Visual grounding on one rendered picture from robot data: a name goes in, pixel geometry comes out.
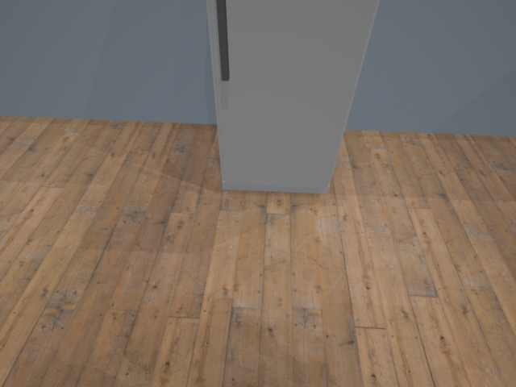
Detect fridge door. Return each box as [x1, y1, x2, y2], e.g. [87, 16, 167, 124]
[210, 0, 377, 188]

